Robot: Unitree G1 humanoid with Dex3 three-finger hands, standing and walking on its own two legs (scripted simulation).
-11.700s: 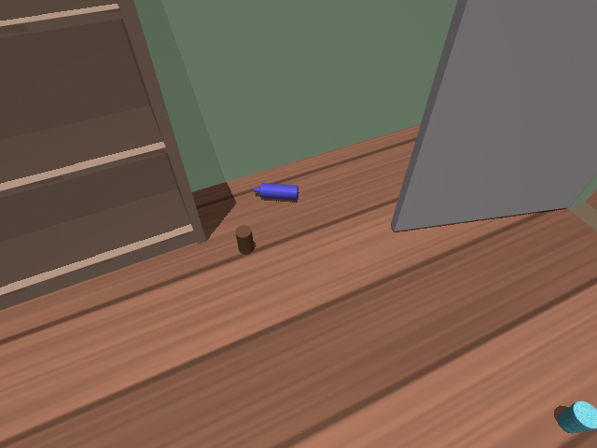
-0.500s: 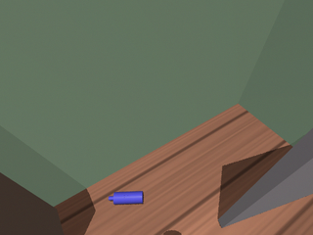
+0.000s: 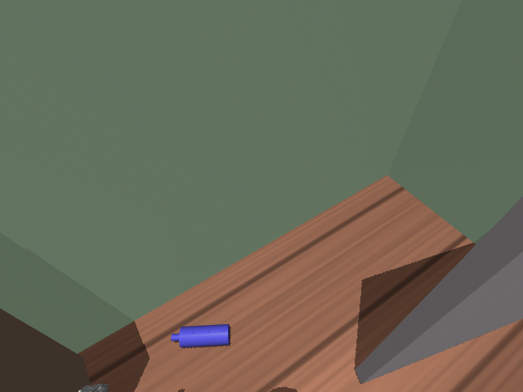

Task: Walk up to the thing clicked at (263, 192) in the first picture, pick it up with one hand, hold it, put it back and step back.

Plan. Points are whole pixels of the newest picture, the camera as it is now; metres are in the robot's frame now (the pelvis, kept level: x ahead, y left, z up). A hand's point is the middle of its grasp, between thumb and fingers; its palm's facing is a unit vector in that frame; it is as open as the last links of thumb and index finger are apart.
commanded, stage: stand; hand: left
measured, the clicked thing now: (200, 335) +0.42 +0.23 -0.74
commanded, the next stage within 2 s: walk up in 0.68 s
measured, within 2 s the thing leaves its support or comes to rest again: neither
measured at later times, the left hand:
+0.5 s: hand out of the picture +0.08 +0.25 -0.15, palm faces -0.01 -0.94 -0.35, open 7.4 cm
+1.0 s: hand out of the picture +0.09 +0.31 -0.19, palm faces -0.04 -0.93 -0.38, open 7.4 cm
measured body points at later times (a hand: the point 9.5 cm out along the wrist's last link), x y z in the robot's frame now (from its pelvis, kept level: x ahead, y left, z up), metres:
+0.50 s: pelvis +0.00 +0.00 +0.00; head +0.02 -0.01 +0.45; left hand +0.08 +0.30 -0.13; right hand +0.05 -0.30 -0.14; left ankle -0.04 +0.15 -0.75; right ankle +0.05 -0.11 -0.75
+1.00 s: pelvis -0.07 +0.05 -0.03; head +0.02 +0.07 +0.41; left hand +0.09 +0.36 -0.16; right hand +0.01 -0.29 -0.14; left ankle -0.10 +0.16 -0.75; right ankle +0.05 -0.11 -0.74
